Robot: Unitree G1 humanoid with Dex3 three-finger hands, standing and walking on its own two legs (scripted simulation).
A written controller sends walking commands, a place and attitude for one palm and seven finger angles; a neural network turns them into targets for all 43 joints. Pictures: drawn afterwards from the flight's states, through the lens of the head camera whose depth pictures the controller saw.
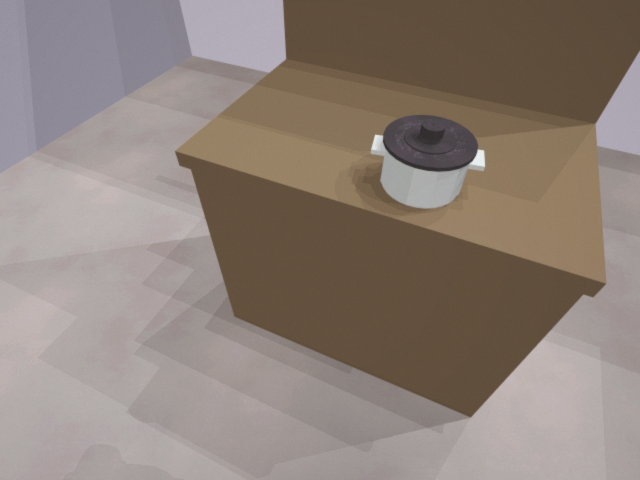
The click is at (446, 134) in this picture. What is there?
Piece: lid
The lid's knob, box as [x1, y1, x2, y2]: [420, 119, 445, 140]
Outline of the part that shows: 422,122 420,134 424,138 436,140 442,137 445,127 443,122 437,119 426,119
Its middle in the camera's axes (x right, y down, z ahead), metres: +0.20 -0.20 +0.70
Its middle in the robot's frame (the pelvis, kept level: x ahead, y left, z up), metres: +0.67 -0.16 +0.10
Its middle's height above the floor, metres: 0.87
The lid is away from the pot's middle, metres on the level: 0.00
